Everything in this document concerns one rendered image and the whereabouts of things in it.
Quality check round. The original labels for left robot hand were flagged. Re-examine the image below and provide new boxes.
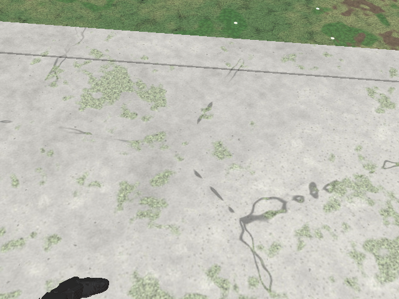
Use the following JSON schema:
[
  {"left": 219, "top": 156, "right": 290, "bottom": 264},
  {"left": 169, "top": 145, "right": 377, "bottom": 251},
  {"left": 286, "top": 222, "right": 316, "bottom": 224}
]
[{"left": 39, "top": 277, "right": 109, "bottom": 299}]

